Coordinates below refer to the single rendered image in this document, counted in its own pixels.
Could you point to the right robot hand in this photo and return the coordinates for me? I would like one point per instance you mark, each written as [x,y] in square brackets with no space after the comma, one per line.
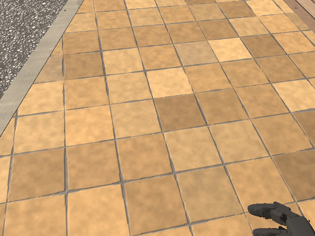
[296,225]

